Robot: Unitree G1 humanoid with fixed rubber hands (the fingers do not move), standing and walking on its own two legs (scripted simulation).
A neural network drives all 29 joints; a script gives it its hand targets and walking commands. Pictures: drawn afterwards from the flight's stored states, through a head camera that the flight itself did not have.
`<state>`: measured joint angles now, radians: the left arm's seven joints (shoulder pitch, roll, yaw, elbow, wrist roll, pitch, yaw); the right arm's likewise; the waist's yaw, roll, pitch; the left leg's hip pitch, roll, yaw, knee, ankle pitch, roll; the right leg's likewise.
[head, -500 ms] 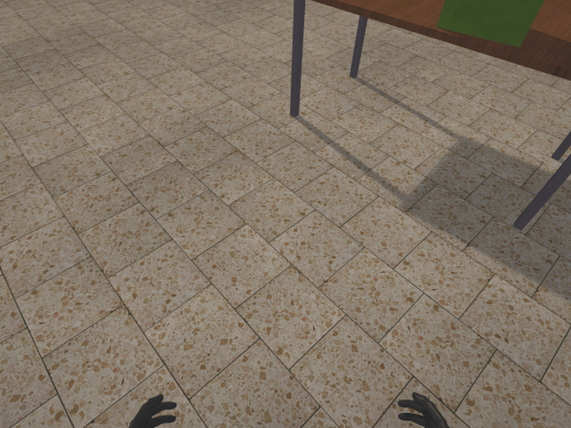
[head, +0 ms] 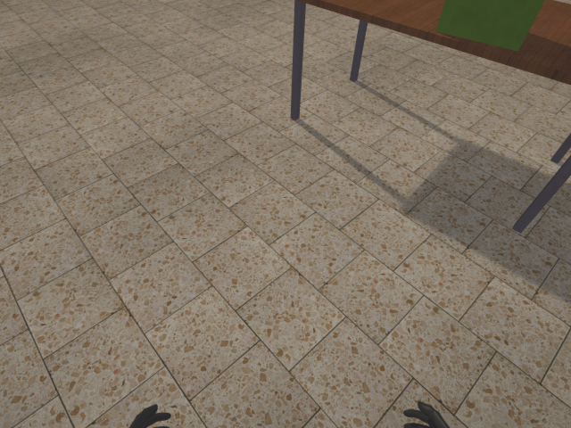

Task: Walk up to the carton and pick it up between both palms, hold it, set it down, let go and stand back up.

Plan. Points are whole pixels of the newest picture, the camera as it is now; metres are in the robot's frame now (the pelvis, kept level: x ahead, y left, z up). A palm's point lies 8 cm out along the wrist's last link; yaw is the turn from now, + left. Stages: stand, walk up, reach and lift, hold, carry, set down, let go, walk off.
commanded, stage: stand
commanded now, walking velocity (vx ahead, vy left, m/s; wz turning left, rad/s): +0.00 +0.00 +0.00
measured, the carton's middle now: (493, 5) +1.49 -0.78 +0.04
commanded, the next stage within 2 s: none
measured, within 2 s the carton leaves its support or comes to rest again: neither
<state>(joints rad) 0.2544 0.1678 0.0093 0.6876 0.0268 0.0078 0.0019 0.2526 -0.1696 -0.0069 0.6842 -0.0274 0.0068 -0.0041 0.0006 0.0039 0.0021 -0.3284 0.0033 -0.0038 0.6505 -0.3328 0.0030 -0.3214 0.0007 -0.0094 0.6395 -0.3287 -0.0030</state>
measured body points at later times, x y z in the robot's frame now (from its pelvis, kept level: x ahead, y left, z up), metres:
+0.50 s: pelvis +0.00 +0.00 +0.00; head +0.01 +0.00 +0.45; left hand +0.10 +0.23 -0.12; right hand +0.10 -0.23 -0.12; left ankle +0.01 +0.12 -0.72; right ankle +0.01 -0.12 -0.72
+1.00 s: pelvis +0.00 +0.00 +0.01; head +0.01 +0.00 +0.46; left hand +0.06 +0.23 -0.13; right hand +0.06 -0.23 -0.13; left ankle +0.01 +0.12 -0.72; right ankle +0.01 -0.12 -0.72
